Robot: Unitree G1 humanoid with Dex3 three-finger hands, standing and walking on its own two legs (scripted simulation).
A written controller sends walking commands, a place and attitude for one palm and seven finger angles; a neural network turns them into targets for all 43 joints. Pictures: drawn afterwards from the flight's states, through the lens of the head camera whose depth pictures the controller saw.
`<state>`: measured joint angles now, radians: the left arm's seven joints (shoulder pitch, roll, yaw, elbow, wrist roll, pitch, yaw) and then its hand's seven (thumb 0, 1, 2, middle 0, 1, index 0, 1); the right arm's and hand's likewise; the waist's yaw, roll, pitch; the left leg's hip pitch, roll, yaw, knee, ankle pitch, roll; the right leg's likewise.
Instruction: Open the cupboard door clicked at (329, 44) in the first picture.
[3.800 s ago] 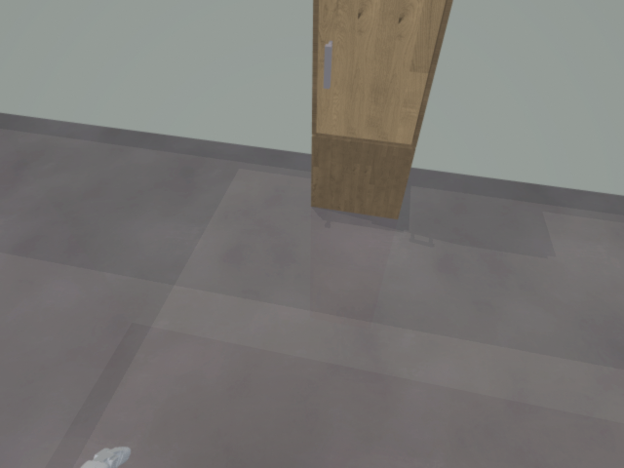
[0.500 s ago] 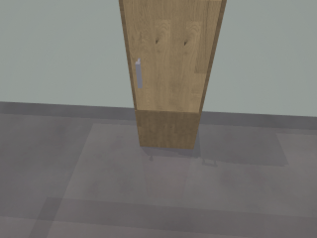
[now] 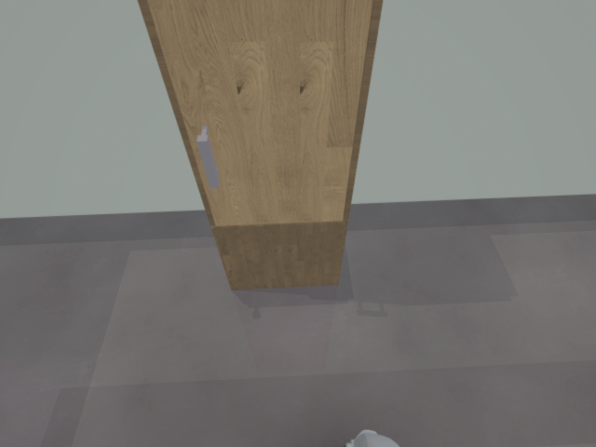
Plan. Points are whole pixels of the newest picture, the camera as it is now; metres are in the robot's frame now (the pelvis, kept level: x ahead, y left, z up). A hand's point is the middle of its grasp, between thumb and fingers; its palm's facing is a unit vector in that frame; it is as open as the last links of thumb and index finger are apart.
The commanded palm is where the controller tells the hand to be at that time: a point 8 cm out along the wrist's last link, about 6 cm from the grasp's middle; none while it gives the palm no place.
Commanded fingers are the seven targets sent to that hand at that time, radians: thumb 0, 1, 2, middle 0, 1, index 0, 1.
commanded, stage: take the last steps up to it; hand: left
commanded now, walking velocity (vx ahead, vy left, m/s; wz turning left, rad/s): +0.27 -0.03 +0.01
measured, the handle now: (210, 157) +0.70 +0.21 -0.06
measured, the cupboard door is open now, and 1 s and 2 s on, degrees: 0 0 0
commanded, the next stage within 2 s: come to a stop and stand still in 0.28 s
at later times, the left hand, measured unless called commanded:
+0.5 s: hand out of the picture +0.11 +0.14 -0.19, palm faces +0.15 -0.98 -0.12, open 7.3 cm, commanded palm none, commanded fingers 0.00 0.90 0.90 -0.20 -0.30 -0.20 -0.30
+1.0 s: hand out of the picture +0.15 +0.13 -0.15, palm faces +0.07 -0.96 -0.27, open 7.4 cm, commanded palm none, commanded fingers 0.00 0.90 0.90 -0.20 -0.30 -0.20 -0.30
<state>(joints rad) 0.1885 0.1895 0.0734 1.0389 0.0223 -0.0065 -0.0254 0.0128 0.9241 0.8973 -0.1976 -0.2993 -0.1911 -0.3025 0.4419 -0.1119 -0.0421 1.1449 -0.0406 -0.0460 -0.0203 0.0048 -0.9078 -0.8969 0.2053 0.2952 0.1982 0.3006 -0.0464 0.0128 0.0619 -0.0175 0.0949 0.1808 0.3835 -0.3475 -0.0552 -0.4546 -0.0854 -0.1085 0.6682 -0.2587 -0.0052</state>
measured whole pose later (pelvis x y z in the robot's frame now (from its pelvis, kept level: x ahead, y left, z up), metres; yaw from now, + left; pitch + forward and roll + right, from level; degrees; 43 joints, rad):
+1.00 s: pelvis +0.13 -0.07 +0.00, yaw +0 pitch -2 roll +2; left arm 0.29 0.16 0.03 1.02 0.03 0.03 0.03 0.00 0.91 0.90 -0.20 -0.30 -0.19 -0.30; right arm 0.22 -0.22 -0.07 1.06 -0.03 0.07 0.00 0.00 -0.92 -0.90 0.20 0.29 0.20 0.30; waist 0.01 0.03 -0.01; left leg -0.41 0.03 0.05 0.81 -0.35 -0.01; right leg -0.22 -0.05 -0.05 0.52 -0.28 -0.02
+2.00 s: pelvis +0.11 -0.02 +0.00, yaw +2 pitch -1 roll +0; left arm 0.25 0.16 -0.01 1.12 0.01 -0.02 0.05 0.01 0.91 0.90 -0.20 -0.30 -0.20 -0.30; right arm 0.30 -0.15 0.00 1.08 -0.01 -0.03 -0.03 0.01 -0.91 -0.90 0.20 0.30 0.20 0.30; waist -0.01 0.01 0.06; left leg -0.16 0.00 0.06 0.51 -0.32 0.02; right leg -0.24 -0.09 -0.05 0.51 -0.25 0.05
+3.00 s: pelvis +0.12 -0.01 -0.01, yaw +5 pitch -2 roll -1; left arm 0.41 0.12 0.05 1.07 0.03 -0.02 0.02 0.01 0.91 0.90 -0.20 -0.30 -0.19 -0.30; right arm 0.38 -0.13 -0.02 1.05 -0.03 -0.04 0.00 0.01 -0.91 -0.90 0.20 0.29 0.20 0.30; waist 0.01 -0.02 0.00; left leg -0.29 0.01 0.08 0.63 -0.34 0.04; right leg -0.28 -0.08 -0.05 0.65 -0.38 0.00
